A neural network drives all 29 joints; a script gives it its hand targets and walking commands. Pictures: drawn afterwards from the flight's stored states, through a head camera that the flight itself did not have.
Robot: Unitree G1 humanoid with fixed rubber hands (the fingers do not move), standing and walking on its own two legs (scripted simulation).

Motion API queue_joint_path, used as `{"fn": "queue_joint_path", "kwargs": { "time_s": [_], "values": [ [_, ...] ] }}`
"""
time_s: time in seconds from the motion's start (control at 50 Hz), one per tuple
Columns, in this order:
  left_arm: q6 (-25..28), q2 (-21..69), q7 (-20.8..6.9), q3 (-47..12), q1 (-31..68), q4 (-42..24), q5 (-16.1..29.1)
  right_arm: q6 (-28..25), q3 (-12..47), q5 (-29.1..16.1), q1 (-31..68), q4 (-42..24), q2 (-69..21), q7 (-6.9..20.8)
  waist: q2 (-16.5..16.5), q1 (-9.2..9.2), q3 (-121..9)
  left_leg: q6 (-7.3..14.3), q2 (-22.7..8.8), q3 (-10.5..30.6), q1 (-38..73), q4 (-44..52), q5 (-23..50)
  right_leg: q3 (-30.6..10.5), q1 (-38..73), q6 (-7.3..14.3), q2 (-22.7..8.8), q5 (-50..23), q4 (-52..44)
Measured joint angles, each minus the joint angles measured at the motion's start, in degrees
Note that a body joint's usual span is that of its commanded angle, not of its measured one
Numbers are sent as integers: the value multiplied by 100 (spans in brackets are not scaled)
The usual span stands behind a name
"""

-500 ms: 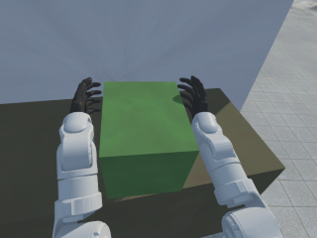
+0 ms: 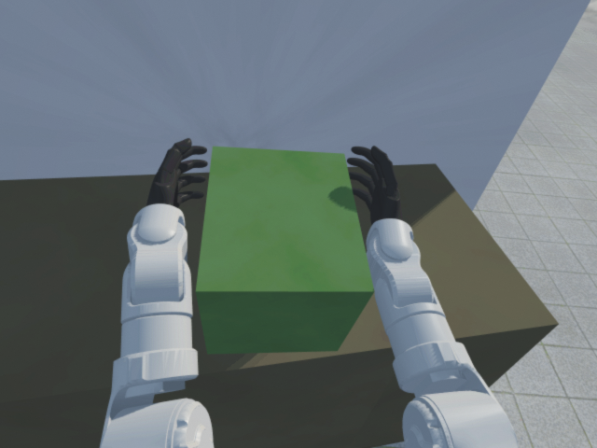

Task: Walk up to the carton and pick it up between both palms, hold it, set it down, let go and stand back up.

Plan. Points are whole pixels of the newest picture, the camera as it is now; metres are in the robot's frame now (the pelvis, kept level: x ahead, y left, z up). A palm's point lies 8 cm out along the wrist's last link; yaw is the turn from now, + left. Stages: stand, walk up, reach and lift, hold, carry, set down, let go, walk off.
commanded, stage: set down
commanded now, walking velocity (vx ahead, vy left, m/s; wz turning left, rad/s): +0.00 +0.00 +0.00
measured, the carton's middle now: (277, 252) +0.35 +0.02 +0.10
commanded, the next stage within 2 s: none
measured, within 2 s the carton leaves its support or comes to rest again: neither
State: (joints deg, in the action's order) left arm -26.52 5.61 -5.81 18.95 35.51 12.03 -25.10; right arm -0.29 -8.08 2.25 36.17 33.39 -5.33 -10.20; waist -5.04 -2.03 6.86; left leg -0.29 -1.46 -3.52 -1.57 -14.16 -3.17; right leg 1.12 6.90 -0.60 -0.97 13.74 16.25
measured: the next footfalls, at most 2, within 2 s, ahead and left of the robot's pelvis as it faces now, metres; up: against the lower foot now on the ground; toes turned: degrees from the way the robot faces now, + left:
none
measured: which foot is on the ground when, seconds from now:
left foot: down 0.00-1.00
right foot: down 0.00-1.00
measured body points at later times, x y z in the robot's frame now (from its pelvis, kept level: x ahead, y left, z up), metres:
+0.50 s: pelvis +0.03 +0.01 +0.00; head +0.04 +0.05 +0.45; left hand +0.42 +0.17 +0.12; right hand +0.41 -0.10 +0.13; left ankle +0.07 +0.13 -0.75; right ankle -0.04 -0.12 -0.75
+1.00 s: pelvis +0.02 +0.01 +0.00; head +0.04 +0.04 +0.45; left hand +0.43 +0.18 +0.08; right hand +0.42 -0.10 +0.11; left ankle +0.07 +0.13 -0.75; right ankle -0.04 -0.12 -0.75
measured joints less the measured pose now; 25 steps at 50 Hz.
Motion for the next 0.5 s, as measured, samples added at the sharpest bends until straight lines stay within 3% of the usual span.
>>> {"fn": "queue_joint_path", "kwargs": {
  "time_s": [0.24,0.5],
  "values": [
    [916,-180,228,-102,-151,638,379,-750,-95,59,-83,320,-93,-71,-116,174,-117,-5,-16,-91,-347,-70,-128,-88,-263,-39,-3,-50,-189],
    [980,-269,314,-206,-376,765,565,-900,62,7,-219,554,-106,-181,-37,101,-165,31,19,-109,-425,-231,-305,-48,-164,-87,-53,-82,-413]
  ]
}}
